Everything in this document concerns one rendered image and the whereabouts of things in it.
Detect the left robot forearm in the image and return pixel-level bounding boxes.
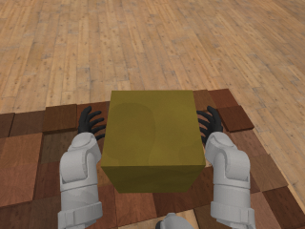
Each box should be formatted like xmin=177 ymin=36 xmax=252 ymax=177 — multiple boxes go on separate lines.
xmin=57 ymin=132 xmax=103 ymax=229

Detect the right robot forearm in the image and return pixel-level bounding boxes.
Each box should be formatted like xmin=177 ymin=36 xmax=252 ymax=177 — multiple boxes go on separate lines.
xmin=204 ymin=132 xmax=256 ymax=229

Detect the right robot hand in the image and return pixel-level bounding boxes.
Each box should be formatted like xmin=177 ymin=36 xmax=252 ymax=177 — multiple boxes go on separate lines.
xmin=196 ymin=106 xmax=223 ymax=145

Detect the left robot hand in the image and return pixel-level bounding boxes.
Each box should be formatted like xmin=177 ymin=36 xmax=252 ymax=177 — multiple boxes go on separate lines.
xmin=77 ymin=106 xmax=106 ymax=141

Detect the robot right shin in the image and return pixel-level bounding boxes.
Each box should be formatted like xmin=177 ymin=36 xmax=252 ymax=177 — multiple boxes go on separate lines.
xmin=165 ymin=213 xmax=176 ymax=218

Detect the right robot thigh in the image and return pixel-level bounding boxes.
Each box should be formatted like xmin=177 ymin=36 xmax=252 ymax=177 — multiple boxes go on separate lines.
xmin=160 ymin=216 xmax=194 ymax=229

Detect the carton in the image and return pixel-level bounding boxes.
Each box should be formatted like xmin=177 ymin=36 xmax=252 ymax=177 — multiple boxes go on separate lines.
xmin=100 ymin=90 xmax=207 ymax=194

